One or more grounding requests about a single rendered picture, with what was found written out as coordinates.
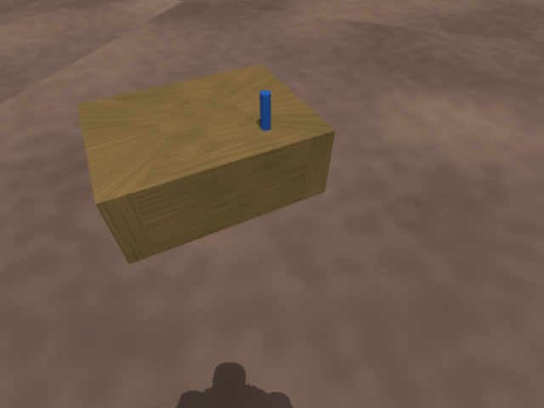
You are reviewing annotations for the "can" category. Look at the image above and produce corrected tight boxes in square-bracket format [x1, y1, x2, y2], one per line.
[260, 90, 271, 131]

